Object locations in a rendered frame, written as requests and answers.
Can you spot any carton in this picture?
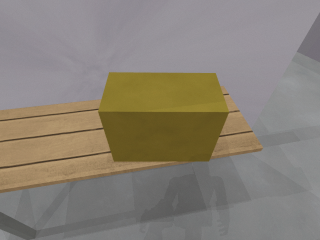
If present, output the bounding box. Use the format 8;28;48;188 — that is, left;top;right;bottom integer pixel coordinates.
98;72;229;162

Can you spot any table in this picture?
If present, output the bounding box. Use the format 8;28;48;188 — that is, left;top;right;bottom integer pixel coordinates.
0;86;263;240

